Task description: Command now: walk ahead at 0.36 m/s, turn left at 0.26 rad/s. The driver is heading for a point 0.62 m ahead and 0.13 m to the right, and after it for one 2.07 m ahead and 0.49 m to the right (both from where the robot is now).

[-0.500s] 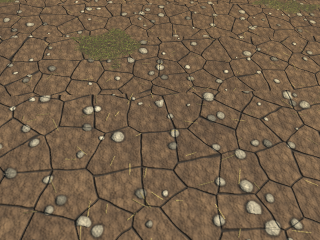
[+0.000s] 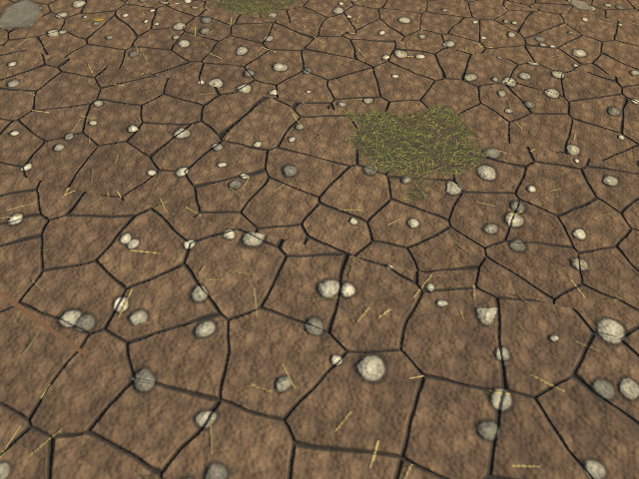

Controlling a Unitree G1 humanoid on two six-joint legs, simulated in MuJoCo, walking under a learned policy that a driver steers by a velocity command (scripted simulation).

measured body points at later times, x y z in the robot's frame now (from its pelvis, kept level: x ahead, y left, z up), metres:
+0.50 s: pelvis +0.14 +0.03 -0.01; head +0.17 +0.02 +0.44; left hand +0.30 +0.30 -0.12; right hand +0.26 -0.26 -0.11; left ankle +0.22 +0.14 -0.75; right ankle +0.15 -0.09 -0.71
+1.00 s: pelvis +0.16 +0.01 +0.00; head +0.19 -0.02 +0.44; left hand +0.43 +0.20 -0.09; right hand +0.18 -0.32 -0.11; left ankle +0.24 +0.14 -0.72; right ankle +0.14 -0.09 -0.75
